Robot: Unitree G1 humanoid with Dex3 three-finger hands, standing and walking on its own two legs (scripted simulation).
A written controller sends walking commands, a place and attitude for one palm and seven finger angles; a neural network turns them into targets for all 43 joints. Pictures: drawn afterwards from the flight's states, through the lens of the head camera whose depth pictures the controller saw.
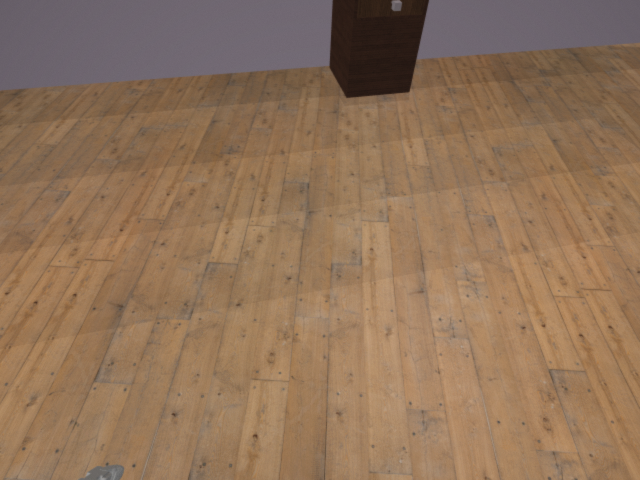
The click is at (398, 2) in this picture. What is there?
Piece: drawer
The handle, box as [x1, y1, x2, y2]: [391, 0, 401, 10]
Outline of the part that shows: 393,0 391,2 391,8 393,10 400,10 401,2 399,0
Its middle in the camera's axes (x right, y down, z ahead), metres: +0.40 -1.28 +2.11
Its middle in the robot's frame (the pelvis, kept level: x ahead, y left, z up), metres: +2.44 -0.30 -0.22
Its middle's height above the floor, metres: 0.55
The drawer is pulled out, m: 0.00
